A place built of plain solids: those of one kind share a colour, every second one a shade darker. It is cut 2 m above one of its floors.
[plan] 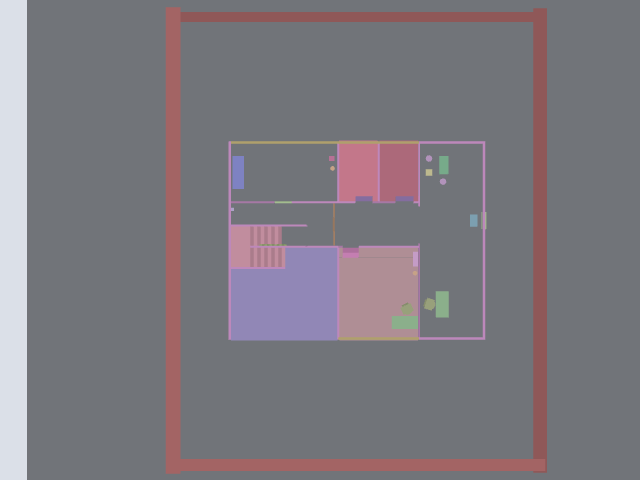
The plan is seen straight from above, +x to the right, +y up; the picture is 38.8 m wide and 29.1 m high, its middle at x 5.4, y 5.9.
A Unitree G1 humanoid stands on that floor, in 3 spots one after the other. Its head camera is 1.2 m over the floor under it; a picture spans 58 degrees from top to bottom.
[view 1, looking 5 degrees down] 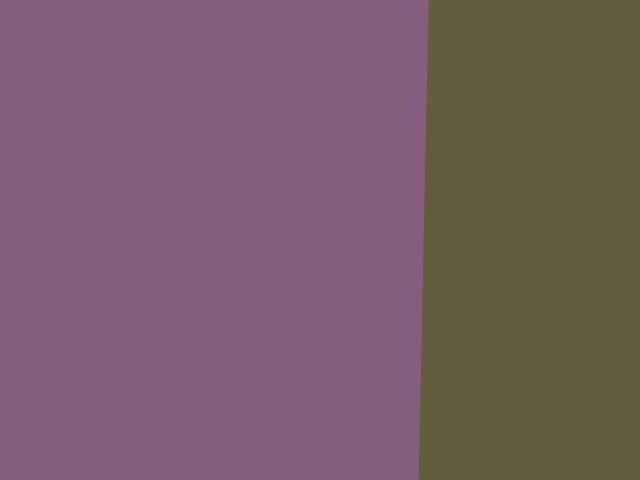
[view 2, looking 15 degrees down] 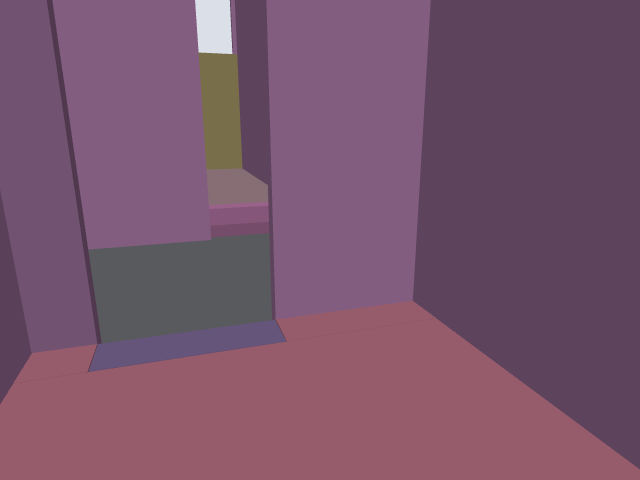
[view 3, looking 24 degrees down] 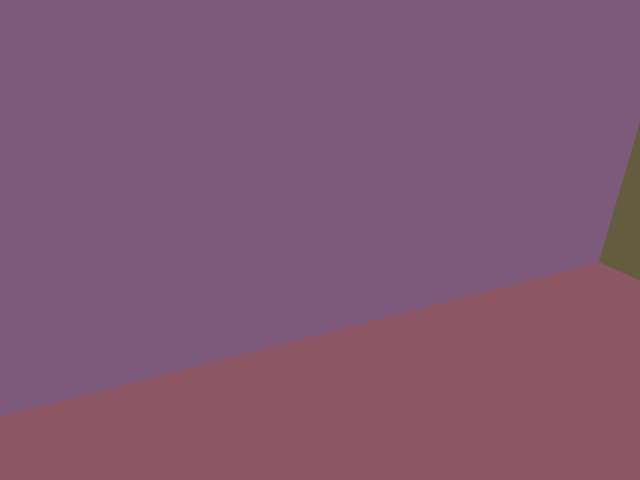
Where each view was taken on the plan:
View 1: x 10.53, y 10.74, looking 160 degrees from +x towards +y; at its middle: wall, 1.61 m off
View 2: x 8.06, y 10.74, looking -108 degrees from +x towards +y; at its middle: wall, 2.71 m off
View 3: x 10.53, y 9.25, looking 157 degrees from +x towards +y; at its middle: wall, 1.79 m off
